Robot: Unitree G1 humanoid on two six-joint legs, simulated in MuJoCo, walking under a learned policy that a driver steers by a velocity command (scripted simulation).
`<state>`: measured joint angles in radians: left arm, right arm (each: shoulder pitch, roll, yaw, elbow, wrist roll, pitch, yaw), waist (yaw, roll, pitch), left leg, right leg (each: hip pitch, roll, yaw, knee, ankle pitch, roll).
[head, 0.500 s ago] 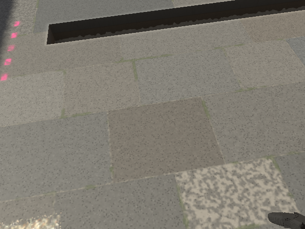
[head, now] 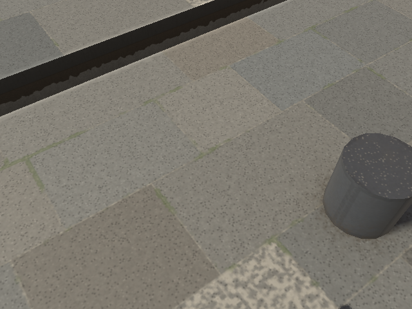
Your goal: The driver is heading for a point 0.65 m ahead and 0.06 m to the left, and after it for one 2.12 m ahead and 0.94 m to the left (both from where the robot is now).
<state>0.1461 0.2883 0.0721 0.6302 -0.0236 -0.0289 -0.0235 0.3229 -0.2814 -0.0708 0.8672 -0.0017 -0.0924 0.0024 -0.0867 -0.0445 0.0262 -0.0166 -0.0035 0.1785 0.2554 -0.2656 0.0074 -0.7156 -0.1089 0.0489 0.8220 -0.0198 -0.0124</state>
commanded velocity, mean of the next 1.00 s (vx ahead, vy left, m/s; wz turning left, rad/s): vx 0.45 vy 0.00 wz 0.05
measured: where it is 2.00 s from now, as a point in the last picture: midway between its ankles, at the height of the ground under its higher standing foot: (201, 255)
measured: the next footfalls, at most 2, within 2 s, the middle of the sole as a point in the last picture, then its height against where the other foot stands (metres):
right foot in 0.16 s outside the picture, level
left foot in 0.70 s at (183, 276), level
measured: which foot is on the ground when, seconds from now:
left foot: down 0.00-0.14, up 0.16-0.68, down 0.70-1.00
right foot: up 0.00-0.14, down 0.16-0.72, up 0.74-1.00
